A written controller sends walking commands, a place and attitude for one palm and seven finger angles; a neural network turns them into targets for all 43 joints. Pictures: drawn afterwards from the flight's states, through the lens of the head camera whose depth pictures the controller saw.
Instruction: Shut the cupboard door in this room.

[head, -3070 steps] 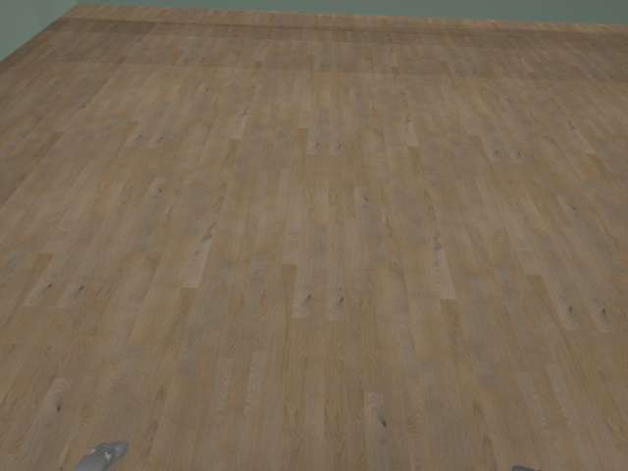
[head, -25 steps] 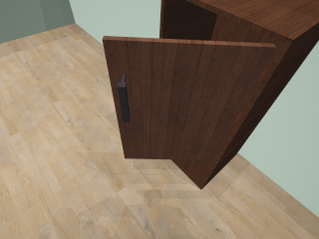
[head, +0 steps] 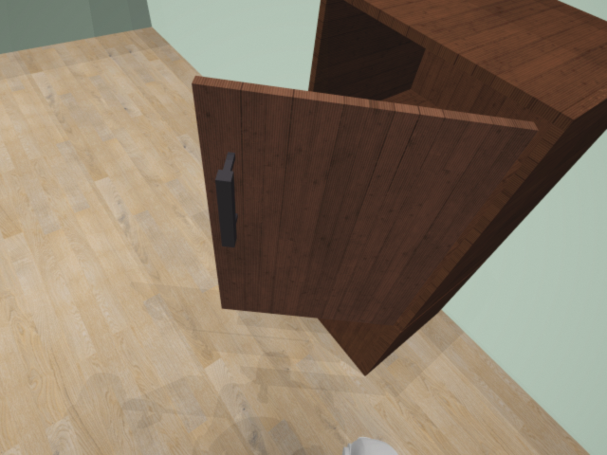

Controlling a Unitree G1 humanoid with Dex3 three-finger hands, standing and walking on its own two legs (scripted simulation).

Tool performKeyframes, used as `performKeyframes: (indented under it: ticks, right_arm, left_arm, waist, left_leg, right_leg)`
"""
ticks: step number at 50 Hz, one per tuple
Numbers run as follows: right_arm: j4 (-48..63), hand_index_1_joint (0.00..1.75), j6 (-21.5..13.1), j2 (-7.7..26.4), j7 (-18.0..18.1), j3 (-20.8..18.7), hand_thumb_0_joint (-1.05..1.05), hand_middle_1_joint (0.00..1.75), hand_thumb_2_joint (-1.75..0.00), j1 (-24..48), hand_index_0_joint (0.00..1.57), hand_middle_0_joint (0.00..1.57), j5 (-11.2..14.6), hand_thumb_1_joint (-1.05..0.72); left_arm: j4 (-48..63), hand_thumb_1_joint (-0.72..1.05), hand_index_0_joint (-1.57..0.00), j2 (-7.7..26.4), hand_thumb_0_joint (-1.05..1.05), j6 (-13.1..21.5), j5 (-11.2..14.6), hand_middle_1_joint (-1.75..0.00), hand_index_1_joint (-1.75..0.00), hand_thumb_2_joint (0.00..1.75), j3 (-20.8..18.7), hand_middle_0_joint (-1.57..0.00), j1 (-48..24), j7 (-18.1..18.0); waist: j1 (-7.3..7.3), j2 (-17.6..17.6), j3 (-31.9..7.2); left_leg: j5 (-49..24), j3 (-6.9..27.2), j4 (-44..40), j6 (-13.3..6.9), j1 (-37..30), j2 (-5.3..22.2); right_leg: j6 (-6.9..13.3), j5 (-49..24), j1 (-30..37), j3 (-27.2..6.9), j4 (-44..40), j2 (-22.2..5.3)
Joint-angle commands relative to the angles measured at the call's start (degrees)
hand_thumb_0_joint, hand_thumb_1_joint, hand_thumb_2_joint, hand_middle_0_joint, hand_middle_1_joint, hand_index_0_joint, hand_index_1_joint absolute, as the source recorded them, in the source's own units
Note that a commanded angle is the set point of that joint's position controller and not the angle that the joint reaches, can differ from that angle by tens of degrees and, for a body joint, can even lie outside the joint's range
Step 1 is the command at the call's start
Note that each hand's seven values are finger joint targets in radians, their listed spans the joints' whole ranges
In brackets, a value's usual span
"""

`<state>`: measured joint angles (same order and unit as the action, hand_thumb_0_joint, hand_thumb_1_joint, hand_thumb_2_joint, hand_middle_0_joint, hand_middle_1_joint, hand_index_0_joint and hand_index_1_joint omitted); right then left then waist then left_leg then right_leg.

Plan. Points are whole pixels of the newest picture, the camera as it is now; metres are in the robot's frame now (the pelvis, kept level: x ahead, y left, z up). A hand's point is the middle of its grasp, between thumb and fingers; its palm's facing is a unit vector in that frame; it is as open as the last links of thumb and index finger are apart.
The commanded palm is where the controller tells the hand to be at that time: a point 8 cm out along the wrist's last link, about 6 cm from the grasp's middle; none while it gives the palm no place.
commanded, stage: come to a stop and stand still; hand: left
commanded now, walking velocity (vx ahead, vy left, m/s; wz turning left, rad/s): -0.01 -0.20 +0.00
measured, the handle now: (229, 202) +0.44 +0.15 +0.06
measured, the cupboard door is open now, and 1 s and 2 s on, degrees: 49 49 49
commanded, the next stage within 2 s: look again from close up in 1.52 s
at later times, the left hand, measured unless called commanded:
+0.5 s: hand out of the picture +0.07 +0.10 -0.17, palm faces +0.05 -0.97 -0.23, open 7.3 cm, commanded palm none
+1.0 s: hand out of the picture -0.02 +0.15 -0.19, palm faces +0.06 -0.98 -0.19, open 7.4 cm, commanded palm none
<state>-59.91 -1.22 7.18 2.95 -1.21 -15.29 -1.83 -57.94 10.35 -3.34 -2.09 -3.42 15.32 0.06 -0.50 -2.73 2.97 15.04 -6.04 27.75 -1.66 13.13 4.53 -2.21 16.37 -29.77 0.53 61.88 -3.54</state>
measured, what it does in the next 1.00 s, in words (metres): steps on the spot: right foot, then left foot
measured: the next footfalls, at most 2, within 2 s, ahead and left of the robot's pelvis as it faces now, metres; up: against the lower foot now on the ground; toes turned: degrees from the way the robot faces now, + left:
right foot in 0.20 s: +0.06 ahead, -0.20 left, +0.00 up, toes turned -5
left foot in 0.64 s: +0.03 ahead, +0.04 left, +0.00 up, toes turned +3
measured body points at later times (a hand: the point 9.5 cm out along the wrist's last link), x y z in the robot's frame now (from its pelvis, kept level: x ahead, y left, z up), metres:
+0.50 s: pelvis +0.01 -0.08 -0.01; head +0.05 -0.08 +0.44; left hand +0.07 +0.15 -0.15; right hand +0.06 -0.32 -0.16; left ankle -0.01 +0.02 -0.68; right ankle +0.02 -0.20 -0.74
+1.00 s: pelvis -0.03 -0.02 -0.01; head -0.01 -0.02 +0.44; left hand -0.03 +0.20 -0.17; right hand +0.03 -0.25 -0.16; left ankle -0.01 +0.04 -0.74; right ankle -0.09 -0.14 -0.75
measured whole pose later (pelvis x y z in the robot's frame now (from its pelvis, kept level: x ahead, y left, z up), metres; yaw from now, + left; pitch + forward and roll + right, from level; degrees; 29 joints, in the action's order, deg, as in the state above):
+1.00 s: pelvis -0.03 -0.02 -0.01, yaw +0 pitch +1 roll +2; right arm -58.1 -0.2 8.1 2.1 -1.1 -11.9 -0.9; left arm -60.7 8.7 -1.2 -1.3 -1.7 15.2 -1.9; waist -0.8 -2.3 1.9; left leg 10.7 -6.7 24.8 -5.5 15.3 -4.7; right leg -0.8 20.1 -8.9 1.5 28.2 -3.2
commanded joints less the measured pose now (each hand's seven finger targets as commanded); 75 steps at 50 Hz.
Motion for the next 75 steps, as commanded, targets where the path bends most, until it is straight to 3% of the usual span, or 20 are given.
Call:
performKeyframes:
  ticks: [1,5,7,8,10,12,13,17,25,30,31,32,33,37,45,49,51,53,62,75]
  right_arm:
    - [2.31,0.30,0.18,11.33,0.14,-3.37,0.00,0.30,-0.90,-4.66,0.20,0.20,-0.39,-0.90]
    - [2.79,0.30,0.92,12.61,-0.15,-4.38,0.00,0.30,-0.90,-4.70,0.20,0.20,-0.86,-0.90]
    - [3.54,0.30,1.20,12.97,-0.61,-4.34,0.00,0.30,-0.90,-2.73,0.20,0.20,-0.67,-0.90]
    - [3.47,0.30,1.30,11.32,-1.07,-4.13,0.00,0.30,-0.90,-3.30,0.20,0.20,-0.34,-0.90]
    - [4.97,0.30,1.70,2.04,-1.70,-1.75,0.00,0.30,-0.90,-5.33,0.20,0.20,0.74,-0.90]
    - [5.08,0.30,1.85,2.98,-1.97,-1.84,0.00,0.30,-0.90,-3.25,0.20,0.20,0.91,-0.90]
    - [4.22,0.30,2.17,3.47,-1.86,-1.86,0.00,0.30,-0.90,-3.84,0.20,0.20,0.72,-0.90]
    - [3.05,0.30,2.75,5.48,-2.06,-2.07,0.00,0.30,-0.90,-2.18,0.20,0.20,1.16,-0.90]
    - [6.38,0.30,3.71,5.23,-2.78,-2.29,0.00,0.30,-0.90,3.17,0.20,0.20,1.02,-0.90]
    - [4.67,0.30,2.11,4.87,-2.56,-1.99,0.00,0.30,-0.90,-3.23,0.20,0.20,1.42,-0.90]
    - [4.54,0.30,1.69,7.51,-2.32,-2.33,0.00,0.30,-0.90,-4.47,0.20,0.20,1.27,-0.90]
    - [5.78,0.30,1.54,11.37,-2.18,-2.95,0.00,0.30,-0.90,-3.14,0.20,0.20,0.62,-0.90]
    - [6.95,0.30,2.04,12.47,-2.04,-2.88,0.00,0.30,-0.90,-1.21,0.20,0.20,0.28,-0.90]
    - [7.68,0.30,1.23,8.81,-1.10,-1.43,0.00,0.30,-0.90,5.41,0.20,0.20,0.27,-0.90]
    - [3.60,0.30,0.77,8.19,-0.67,-1.54,0.00,0.30,-0.90,-1.03,0.20,0.20,0.45,-0.90]
    - [2.47,0.30,0.37,6.79,-1.06,-1.10,0.00,0.30,-0.90,-0.78,0.20,0.20,1.43,-0.90]
    - [1.96,0.30,0.25,5.13,-1.38,-0.44,0.00,0.30,-0.90,-0.69,0.20,0.20,1.47,-0.90]
    - [0.30,0.30,0.49,5.56,-1.40,-0.61,0.00,0.30,-0.90,-1.50,0.20,0.20,0.91,-0.90]
    - [-3.28,0.30,1.07,5.68,-1.21,0.24,0.00,0.30,-0.90,-3.89,0.20,0.20,0.94,-0.90]
    - [-4.56,0.30,0.94,3.60,-0.91,-0.14,0.00,0.30,-0.90,-6.90,0.20,0.20,1.07,-0.90]
  left_arm:
    - [3.64,0.90,-0.20,0.72,0.00,-0.55,0.10,-0.30,-0.30,0.90,-0.37,-0.20,-0.13,0.49]
    - [5.80,0.90,-0.20,1.02,0.00,0.53,0.35,-0.30,-0.30,0.90,-0.39,-0.20,-3.46,0.63]
    - [4.34,0.90,-0.20,1.29,0.00,1.94,0.76,-0.30,-0.30,0.90,-0.57,-0.20,1.69,0.31]
    - [3.07,0.90,-0.20,3.24,0.00,2.96,0.61,-0.30,-0.30,0.90,-0.93,-0.20,5.02,0.03]
    - [2.56,0.90,-0.20,11.37,0.00,4.75,0.24,-0.30,-0.30,0.90,-1.54,-0.20,6.62,-1.46]
    - [3.59,0.90,-0.20,9.96,0.00,4.54,0.32,-0.30,-0.30,0.90,-0.43,-0.20,2.11,-1.30]
    - [3.48,0.90,-0.20,9.47,0.00,5.23,0.36,-0.30,-0.30,0.90,-0.79,-0.20,1.35,-1.68]
    - [3.63,0.90,-0.20,8.56,0.00,4.99,0.68,-0.30,-0.30,0.90,-0.38,-0.20,1.83,-2.61]
    - [4.83,0.90,-0.20,10.53,0.00,3.60,0.02,-0.30,-0.30,0.90,-1.87,-0.20,1.19,-3.25]
    - [5.53,0.90,-0.20,9.91,0.00,2.55,0.46,-0.30,-0.30,0.90,-1.80,-0.20,-1.64,-2.55]
    - [5.96,0.90,-0.20,7.40,0.00,2.11,0.76,-0.30,-0.30,0.90,-1.20,-0.20,-1.16,-2.38]
    - [6.58,0.90,-0.20,4.00,0.00,1.70,1.08,-0.30,-0.30,0.90,-0.55,-0.20,-0.26,-2.14]
    - [6.70,0.90,-0.20,4.05,0.00,1.54,1.00,-0.30,-0.30,0.90,-0.35,-0.20,-1.48,-2.33]
    - [2.46,0.90,-0.20,3.22,0.00,1.24,0.54,-0.30,-0.30,0.90,-0.34,-0.20,1.61,-1.88]
    - [0.55,0.90,-0.20,1.47,0.00,2.11,0.66,-0.30,-0.30,0.90,1.05,-0.20,1.26,-2.03]
    - [-2.43,0.90,-0.20,2.54,0.00,3.28,0.73,-0.30,-0.30,0.90,1.27,-0.20,6.48,-2.58]
    - [-2.56,0.90,-0.20,4.10,0.00,3.82,0.94,-0.30,-0.30,0.90,1.59,-0.20,5.47,-2.60]
    - [-3.09,0.90,-0.20,2.95,0.00,4.32,1.18,-0.30,-0.30,0.90,1.74,-0.20,4.38,-2.61]
    - [-4.80,0.90,-0.20,1.72,0.00,3.20,1.30,-0.30,-0.30,0.90,2.39,-0.20,6.66,-2.42]
    - [-6.06,0.90,-0.20,-0.80,0.00,3.72,1.16,-0.30,-0.30,0.90,2.47,-0.20,10.30,-2.61]
  waist:
    - [1.90,12.71,1.61]
    - [2.88,14.79,0.45]
    - [0.17,14.17,-4.34]
    - [-1.20,9.17,-6.23]
    - [-1.18,-16.32,-8.87]
    - [-0.51,-6.23,-4.78]
    - [-0.05,-15.92,-6.27]
    - [-0.84,-7.54,-5.97]
    - [-2.08,-6.28,-4.47]
    - [1.37,-4.76,-6.04]
    - [1.77,2.98,-6.64]
    - [1.07,17.86,-4.70]
    - [1.40,18.30,-2.72]
    - [-1.57,10.19,-2.26]
    - [0.79,6.78,-3.05]
    - [-0.54,0.74,-5.41]
    - [0.27,-0.78,-3.00]
    - [0.96,-5.72,-3.65]
    - [0.09,4.20,4.55]
    - [0.27,2.60,2.07]
  left_leg:
    - [-12.17,8.18,-12.65,-6.98,2.11,12.55]
    - [-14.62,9.62,-9.14,-6.90,0.49,12.94]
    - [-13.20,7.96,-3.10,-4.38,1.06,10.89]
    - [-6.63,5.52,1.90,-1.55,3.54,7.07]
    - [20.38,2.00,18.21,2.70,14.17,-2.60]
    - [17.55,4.89,23.48,1.91,12.90,-1.60]
    - [16.84,4.46,26.19,2.80,14.68,-2.08]
    - [11.42,4.58,30.65,4.51,15.74,-3.08]
    - [10.24,5.13,23.76,4.63,13.37,-3.36]
    - [-3.35,1.45,-2.03,3.24,-7.05,-4.98]
    - [-5.03,5.69,-5.60,1.90,-10.41,-0.28]
    - [-11.03,19.36,-10.58,-2.97,-6.93,10.67]
    - [-13.89,21.96,-13.04,-8.28,1.12,14.54]
    - [-15.31,14.90,-12.46,-8.78,3.15,8.95]
    - [-18.31,16.68,-12.47,-9.23,-6.01,9.04]
    - [-9.01,12.79,-9.06,-2.76,-0.80,3.51]
    - [-7.01,9.28,-7.80,-0.35,-0.74,-0.07]
    - [-11.61,8.30,-6.86,-0.29,-4.82,0.30]
    - [5.03,12.27,-14.69,-0.69,0.38,1.50]
    - [4.92,11.90,-13.69,-0.77,-0.41,1.66]
  right_leg:
    - [-0.75,0.09,0.65,2.24,-8.40,-0.72]
    - [-0.13,3.40,5.08,4.24,-20.13,0.83]
    - [0.42,-1.55,14.80,4.96,-30.68,1.97]
    - [0.11,-6.64,21.60,4.22,-37.36,1.40]
    - [4.76,-22.04,26.45,-15.38,-43.86,-17.82]
    - [9.75,-26.90,20.12,-9.67,-43.11,-16.65]
    - [8.64,-37.86,22.53,-11.68,-40.65,-14.91]
    - [10.95,-50.56,25.07,-7.25,-37.31,-14.85]
    - [13.98,-29.87,20.25,-9.53,-40.28,-16.95]
    - [7.96,-10.76,9.96,-5.14,-34.56,-9.86]
    - [5.44,-2.53,6.73,-2.07,-29.38,-5.96]
    - [1.84,10.69,2.56,3.11,-22.18,0.08]
    - [1.55,16.68,5.34,2.30,-14.06,1.06]
    - [1.93,9.11,7.79,-1.24,-4.68,0.27]
    - [1.39,9.91,12.37,0.73,-25.71,0.16]
    - [2.82,-5.38,24.70,-2.70,-42.76,-2.54]
    - [5.28,-8.68,22.08,-6.05,-43.28,-7.34]
    - [5.25,-11.57,20.09,-4.74,-42.11,-5.56]
    - [4.15,2.11,16.73,-2.53,-43.00,-2.45]
    - [4.32,1.70,16.07,-2.49,-42.79,-1.70]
